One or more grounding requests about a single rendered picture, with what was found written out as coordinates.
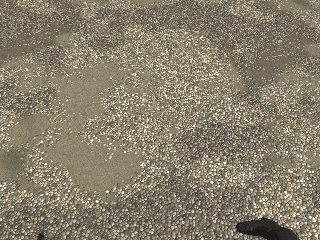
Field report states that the right robot hand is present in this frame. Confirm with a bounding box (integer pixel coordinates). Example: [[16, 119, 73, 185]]
[[236, 217, 300, 240]]

